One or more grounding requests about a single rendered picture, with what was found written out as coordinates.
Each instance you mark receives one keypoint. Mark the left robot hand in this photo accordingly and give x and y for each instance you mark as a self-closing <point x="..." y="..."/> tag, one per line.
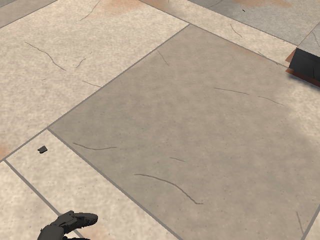
<point x="66" y="223"/>

